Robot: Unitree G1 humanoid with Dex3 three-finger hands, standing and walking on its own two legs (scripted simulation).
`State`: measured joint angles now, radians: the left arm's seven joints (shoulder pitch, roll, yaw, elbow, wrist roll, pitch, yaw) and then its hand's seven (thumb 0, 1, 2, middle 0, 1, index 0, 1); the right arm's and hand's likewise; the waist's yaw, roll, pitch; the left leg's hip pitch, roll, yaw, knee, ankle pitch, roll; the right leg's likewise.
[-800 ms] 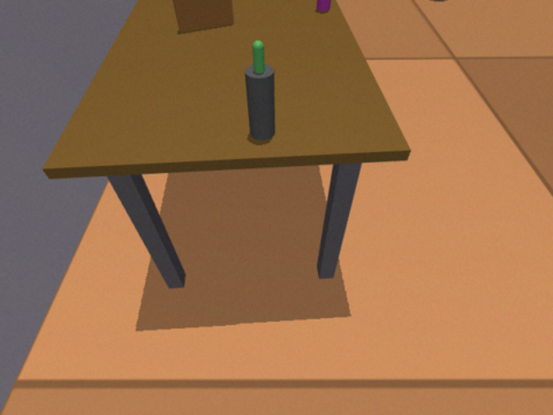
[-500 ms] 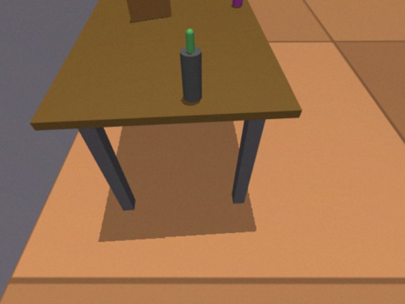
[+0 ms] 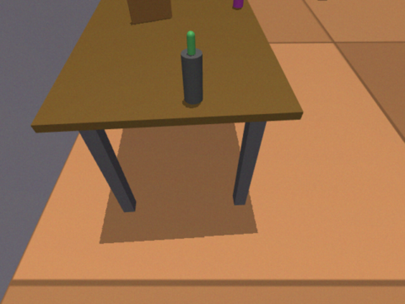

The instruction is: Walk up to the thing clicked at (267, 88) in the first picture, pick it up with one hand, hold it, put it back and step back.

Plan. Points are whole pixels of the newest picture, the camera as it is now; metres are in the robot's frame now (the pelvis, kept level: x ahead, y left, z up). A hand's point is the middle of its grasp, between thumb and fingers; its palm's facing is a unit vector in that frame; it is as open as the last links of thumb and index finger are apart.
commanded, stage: stand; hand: left
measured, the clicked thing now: (192, 68) +0.70 +0.05 +0.08
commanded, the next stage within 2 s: walk up in 0.32 s
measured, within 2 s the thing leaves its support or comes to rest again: neither
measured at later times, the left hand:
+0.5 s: hand out of the picture +0.09 +0.26 -0.15, palm faces -0.02 -0.94 -0.35, open 7.4 cm
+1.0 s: hand (148, 283) +0.20 +0.15 -0.19, palm faces -0.04 -0.96 -0.29, open 7.4 cm
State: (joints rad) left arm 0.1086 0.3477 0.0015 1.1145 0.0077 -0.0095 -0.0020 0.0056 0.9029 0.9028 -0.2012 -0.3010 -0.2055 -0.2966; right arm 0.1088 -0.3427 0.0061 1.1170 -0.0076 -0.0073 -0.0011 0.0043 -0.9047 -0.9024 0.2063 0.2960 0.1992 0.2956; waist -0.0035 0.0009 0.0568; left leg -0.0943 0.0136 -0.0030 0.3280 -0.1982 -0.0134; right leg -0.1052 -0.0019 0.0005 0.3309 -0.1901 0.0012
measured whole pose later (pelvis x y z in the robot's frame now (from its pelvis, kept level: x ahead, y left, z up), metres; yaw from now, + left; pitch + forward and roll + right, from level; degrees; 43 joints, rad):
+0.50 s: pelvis +0.01 -0.03 -0.01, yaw -1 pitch -2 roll +2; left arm 0.19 0.44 0.11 0.97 0.05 0.05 -0.09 0.01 0.90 0.90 -0.20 -0.30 -0.21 -0.30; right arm 0.27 -0.37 -0.06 1.03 -0.04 -0.07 -0.01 0.00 -0.90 -0.90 0.21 0.30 0.20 0.30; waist 0.00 -0.06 0.05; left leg -0.12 0.03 0.00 0.42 -0.28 -0.01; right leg -0.38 -0.05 0.07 0.85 -0.42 -0.02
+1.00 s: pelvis +0.15 -0.11 -0.03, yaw +0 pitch -3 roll +1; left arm 0.31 0.43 0.08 0.85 0.04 0.05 -0.07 0.01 0.90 0.90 -0.20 -0.30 -0.21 -0.30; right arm 0.35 -0.38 -0.05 0.86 -0.02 -0.11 -0.02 0.00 -0.90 -0.90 0.21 0.30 0.20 0.30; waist 0.00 -0.12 0.07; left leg -0.30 0.01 0.09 0.67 -0.32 0.03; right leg -0.43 0.01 0.08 1.10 -0.43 -0.05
